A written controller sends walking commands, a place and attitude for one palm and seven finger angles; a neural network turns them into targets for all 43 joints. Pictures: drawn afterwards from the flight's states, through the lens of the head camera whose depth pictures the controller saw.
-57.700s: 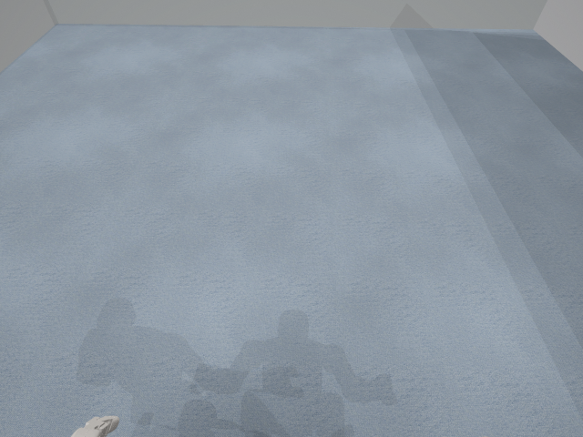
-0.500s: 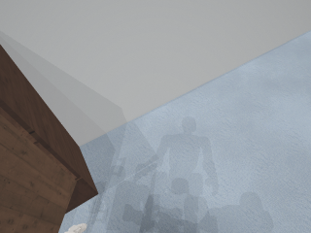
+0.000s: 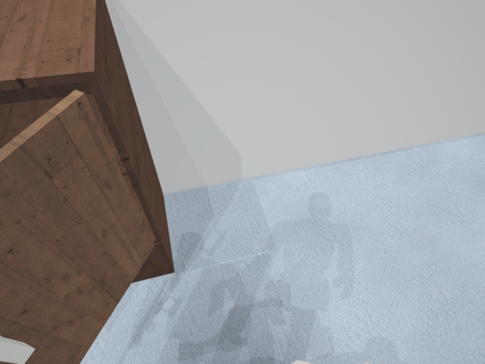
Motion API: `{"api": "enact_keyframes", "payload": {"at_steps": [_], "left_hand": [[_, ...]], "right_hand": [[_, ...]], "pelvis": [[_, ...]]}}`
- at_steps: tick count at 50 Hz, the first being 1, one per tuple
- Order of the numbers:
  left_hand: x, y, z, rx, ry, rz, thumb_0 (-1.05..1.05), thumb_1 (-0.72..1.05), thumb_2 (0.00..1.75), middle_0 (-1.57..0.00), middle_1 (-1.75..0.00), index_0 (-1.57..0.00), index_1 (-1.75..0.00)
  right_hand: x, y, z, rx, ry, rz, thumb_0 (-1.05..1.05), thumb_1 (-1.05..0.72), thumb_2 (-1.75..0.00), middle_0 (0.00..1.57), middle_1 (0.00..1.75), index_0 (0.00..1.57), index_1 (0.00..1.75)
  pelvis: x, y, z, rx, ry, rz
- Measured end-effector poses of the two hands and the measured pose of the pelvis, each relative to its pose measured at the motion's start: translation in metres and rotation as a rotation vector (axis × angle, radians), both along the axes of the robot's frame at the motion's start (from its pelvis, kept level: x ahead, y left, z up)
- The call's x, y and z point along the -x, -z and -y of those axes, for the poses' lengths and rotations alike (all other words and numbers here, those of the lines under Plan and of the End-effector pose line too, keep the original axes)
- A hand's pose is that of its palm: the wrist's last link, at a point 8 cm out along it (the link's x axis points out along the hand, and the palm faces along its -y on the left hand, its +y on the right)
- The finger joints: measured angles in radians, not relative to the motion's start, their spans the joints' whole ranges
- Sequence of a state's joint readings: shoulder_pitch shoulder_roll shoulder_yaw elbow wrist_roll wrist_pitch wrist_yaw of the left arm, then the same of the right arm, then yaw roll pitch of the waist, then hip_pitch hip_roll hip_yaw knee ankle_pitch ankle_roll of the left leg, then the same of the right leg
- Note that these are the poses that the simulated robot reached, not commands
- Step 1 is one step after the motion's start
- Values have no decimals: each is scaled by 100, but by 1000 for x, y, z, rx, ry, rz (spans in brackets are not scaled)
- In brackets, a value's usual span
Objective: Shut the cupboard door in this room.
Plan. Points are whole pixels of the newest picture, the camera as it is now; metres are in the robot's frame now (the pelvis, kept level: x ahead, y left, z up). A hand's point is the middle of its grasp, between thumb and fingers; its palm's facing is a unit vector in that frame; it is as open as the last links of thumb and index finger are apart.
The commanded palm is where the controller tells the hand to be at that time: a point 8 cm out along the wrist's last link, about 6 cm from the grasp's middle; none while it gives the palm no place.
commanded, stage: turn or walk to find it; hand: left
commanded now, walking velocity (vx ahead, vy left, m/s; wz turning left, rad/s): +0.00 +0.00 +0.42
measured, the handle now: out of the picture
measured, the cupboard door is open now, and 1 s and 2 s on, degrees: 52 52 52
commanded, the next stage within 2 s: stand and wait in 0.52 s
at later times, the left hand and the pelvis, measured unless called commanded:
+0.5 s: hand out of the picture +0.07 +0.16 -0.14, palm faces +0.22 -0.94 -0.26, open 7.3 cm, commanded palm none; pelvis +0.02 -0.04 +0.01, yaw +12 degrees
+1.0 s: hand out of the picture +0.02 +0.20 -0.16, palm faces +0.38 -0.89 -0.24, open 7.4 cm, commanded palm none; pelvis +0.04 -0.01 +0.01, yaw +20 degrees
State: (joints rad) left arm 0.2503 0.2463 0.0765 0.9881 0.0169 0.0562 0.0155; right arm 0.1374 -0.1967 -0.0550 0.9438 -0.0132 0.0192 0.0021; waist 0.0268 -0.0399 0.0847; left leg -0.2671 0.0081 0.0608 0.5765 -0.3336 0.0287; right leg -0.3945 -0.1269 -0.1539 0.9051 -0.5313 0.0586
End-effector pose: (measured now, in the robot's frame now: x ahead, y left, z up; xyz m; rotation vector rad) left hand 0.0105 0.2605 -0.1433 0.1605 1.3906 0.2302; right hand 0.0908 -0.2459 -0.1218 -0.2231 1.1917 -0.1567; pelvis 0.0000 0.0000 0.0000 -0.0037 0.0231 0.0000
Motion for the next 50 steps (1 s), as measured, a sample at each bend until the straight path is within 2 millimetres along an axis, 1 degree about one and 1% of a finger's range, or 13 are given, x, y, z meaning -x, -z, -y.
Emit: {"api": "enact_keyframes", "payload": {"at_steps": [4,9,12,15,18,23,28,32,37,39,42,45,50], "left_hand": [[-7,-9,-6,3,-23,27,1,91,90,-20,-30,-20,-30],[-28,-17,0,-2,-31,97,1,91,90,-20,-30,-20,-30],[-44,-20,9,-7,-28,137,1,91,90,-20,-30,-20,-30],[-57,-23,23,-21,-28,181,1,91,90,-20,-30,-20,-30],[-61,-25,36,-43,-31,222,1,91,90,-20,-30,-20,-30],[-45,-33,50,-47,-88,208,0,91,90,-20,-30,-21,-30],[-21,-31,53,-31,-149,160,1,91,90,-20,-30,-21,-30],[5,-22,47,-13,-206,114,1,91,90,-21,-30,-21,-30],[43,0,30,16,-279,26,1,91,90,-21,-30,-21,-30],[52,2,26,22,-293,-16,1,91,90,-20,-30,-20,-30],[54,-3,21,29,-311,-33,1,91,90,-20,-30,-20,-30],[44,-10,17,20,-320,-3,1,91,90,-20,-30,-20,-30],[14,-19,16,-18,-318,83,1,91,90,-20,-30,-20,-30]], "right_hand": [[-8,-6,-11,1,-28,6,0,-91,-90,20,30,20,30],[-10,-3,-15,-23,-49,-13,0,-91,-90,20,30,20,30],[-8,4,-10,-41,-52,-35,0,-91,-90,20,30,20,30],[-6,16,0,-61,-54,-64,0,-91,-90,20,30,20,30],[-7,30,12,-79,-61,-88,0,-91,-90,20,30,20,30],[-17,29,24,-74,-98,-130,1,-91,-90,20,30,20,30],[-32,20,23,-58,-150,-147,1,-91,-90,20,30,19,30],[-53,14,7,-36,-210,-133,1,-91,-90,20,30,19,30],[-82,10,-26,-14,-273,-50,1,-91,-90,20,30,19,30],[-88,5,-39,-17,-283,-25,0,-91,-90,20,30,19,30],[-93,2,-53,-24,-298,-13,0,-91,-90,20,30,20,30],[-95,3,-60,-39,-311,-22,0,-91,-90,20,30,20,30],[-97,11,-49,-52,-319,-49,0,-92,-90,20,30,20,30]], "pelvis": [[-4,-8,-4,13,-28,0],[-8,-11,-1,12,-62,3],[-10,-9,7,5,-86,3],[-13,-4,18,-5,-112,-1],[-16,3,29,-12,-147,0],[-18,-4,34,-25,-198,5],[-23,-9,34,-38,-244,-3],[-26,-8,26,-32,-266,-11],[-29,2,7,-11,-279,-5],[-31,0,3,-13,-278,2],[-34,-6,-2,0,-297,6],[-36,-9,-3,5,-314,7],[-40,-8,5,-4,-352,6]]}}
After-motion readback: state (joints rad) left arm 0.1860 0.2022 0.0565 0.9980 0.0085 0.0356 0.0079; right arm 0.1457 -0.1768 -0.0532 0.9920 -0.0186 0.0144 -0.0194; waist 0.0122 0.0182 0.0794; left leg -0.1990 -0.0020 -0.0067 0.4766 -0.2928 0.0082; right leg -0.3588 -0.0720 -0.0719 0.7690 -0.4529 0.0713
